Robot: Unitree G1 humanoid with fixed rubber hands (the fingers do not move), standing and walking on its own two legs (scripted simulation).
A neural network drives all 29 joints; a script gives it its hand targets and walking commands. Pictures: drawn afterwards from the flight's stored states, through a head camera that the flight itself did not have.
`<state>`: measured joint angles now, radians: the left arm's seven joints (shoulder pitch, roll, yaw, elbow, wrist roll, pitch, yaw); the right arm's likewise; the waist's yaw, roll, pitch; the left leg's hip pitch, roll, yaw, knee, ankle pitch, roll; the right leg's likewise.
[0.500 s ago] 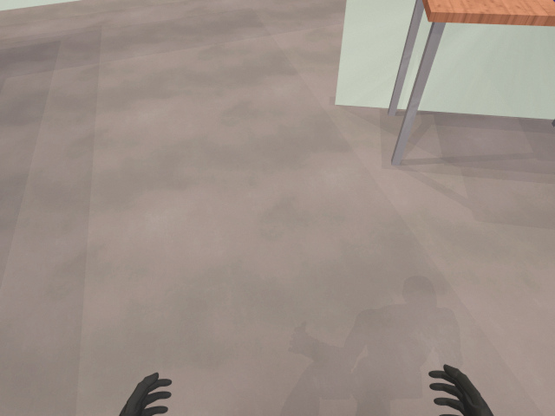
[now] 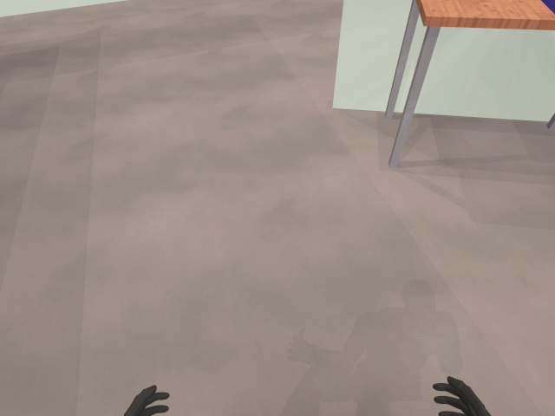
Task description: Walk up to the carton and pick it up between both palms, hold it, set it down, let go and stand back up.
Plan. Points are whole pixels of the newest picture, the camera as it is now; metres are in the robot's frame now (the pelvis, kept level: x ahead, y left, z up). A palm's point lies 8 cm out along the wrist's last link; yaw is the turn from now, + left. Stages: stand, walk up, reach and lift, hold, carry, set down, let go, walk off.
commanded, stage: stand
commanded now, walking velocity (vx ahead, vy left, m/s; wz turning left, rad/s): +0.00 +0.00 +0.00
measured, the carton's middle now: out of the picture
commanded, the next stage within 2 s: walk up in 1.88 s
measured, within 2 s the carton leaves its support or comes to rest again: neither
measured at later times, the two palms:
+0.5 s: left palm out of the picture +0.10 +0.25 -0.10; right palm out of the picture +0.10 -0.25 -0.09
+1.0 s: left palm out of the picture +0.10 +0.25 -0.10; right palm out of the picture +0.10 -0.25 -0.09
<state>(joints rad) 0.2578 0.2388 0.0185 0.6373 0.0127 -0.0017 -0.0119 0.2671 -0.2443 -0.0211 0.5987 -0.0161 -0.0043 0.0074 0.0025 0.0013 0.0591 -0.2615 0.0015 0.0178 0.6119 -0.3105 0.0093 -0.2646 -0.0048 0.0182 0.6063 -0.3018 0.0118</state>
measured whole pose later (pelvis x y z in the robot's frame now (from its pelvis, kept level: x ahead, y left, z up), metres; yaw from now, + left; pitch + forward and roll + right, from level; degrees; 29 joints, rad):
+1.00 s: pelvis -0.01 +0.00 +0.00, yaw +0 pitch -2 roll +0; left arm 0.29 0.25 0.00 0.67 0.01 0.00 -0.01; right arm 0.29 -0.26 -0.01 0.64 -0.01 0.00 0.01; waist 0.00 0.00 0.05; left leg -0.26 0.00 0.03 0.59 -0.29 0.01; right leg -0.27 -0.01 0.03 0.59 -0.28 0.02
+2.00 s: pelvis +0.00 +0.00 +0.00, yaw -2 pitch -2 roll +0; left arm 0.29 0.26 0.00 0.69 0.01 0.00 0.00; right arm 0.30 -0.26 0.00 0.67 -0.01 0.00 0.00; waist 0.00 0.00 0.05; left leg -0.24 0.01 0.05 0.57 -0.29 0.02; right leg -0.26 0.00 0.05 0.57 -0.27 0.02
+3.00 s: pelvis +0.28 -0.23 +0.00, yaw -21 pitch -3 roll +2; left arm 0.28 0.31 0.05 0.71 0.05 0.04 -0.10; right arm 0.45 -0.27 -0.03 0.69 -0.06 -0.09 -0.04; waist -0.01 -0.11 0.06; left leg -0.22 0.07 0.16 0.60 -0.33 0.01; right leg -0.59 -0.09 0.02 1.09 -0.33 0.03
